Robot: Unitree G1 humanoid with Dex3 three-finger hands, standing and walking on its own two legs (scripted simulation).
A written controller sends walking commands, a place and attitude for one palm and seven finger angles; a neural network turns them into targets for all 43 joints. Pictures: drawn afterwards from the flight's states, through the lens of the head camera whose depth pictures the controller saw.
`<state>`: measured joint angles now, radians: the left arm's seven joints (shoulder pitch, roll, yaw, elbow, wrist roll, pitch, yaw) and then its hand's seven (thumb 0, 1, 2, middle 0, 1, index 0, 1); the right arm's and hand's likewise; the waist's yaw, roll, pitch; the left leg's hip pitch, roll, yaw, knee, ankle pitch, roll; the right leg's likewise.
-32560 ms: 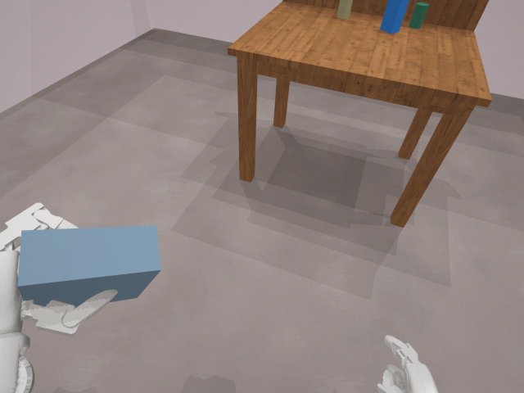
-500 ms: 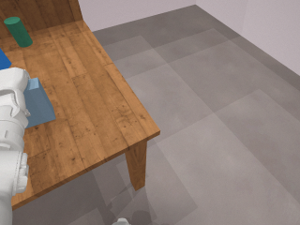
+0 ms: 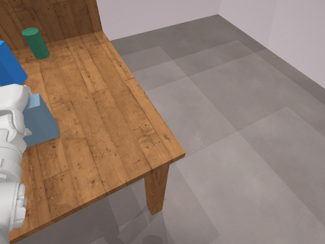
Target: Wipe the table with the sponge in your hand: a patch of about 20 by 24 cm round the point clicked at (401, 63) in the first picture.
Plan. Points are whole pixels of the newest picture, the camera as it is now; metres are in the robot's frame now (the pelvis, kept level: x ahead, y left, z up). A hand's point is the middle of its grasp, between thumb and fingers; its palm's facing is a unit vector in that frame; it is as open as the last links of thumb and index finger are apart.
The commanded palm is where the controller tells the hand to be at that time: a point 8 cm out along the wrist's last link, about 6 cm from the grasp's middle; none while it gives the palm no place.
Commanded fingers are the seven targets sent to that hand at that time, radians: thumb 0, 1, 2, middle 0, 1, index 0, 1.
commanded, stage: slide back across to the first lane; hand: left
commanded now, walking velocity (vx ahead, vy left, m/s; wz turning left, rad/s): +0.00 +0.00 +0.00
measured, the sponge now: (25, 129) +0.40 +0.37 +0.02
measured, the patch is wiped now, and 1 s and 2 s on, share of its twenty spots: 1.00 1.00 1.00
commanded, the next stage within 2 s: wipe back along the first lane in 0.10 s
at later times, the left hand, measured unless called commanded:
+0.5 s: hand out of the picture +0.37 +0.40 +0.06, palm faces -0.10 -0.01 -1.00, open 9.3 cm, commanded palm +0.34 +0.38 +0.10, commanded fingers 0.00 0.10 1.30 -1.20 -1.60 -1.20 -1.60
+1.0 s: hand (2, 143) +0.33 +0.37 +0.07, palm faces -0.04 -0.01 -1.00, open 9.3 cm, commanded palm +0.29 +0.34 +0.09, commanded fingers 0.00 0.10 1.30 -1.20 -1.60 -1.20 -1.60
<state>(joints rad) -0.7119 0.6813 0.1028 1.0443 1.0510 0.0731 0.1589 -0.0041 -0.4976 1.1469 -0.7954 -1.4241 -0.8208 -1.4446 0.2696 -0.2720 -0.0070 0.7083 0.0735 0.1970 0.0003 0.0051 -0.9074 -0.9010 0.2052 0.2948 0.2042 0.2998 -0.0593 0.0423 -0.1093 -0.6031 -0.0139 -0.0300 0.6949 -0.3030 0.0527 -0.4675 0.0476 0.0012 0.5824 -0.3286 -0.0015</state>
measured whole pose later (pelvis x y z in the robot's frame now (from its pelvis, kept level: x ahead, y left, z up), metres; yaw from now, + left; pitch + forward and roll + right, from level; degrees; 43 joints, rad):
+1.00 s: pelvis +0.01 +0.01 +0.01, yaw +2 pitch +8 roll -3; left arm -0.31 0.60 0.04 0.56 0.95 0.18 0.14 -0.01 -0.43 1.10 -0.75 -1.45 -0.77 -1.48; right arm 0.18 -0.27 -0.01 0.66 0.08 0.22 0.01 0.01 -0.91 -0.90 0.20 0.29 0.20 0.30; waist 0.02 0.06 -0.09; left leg -0.46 -0.04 -0.05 0.63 -0.29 0.06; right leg -0.32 0.02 -0.02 0.51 -0.33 0.00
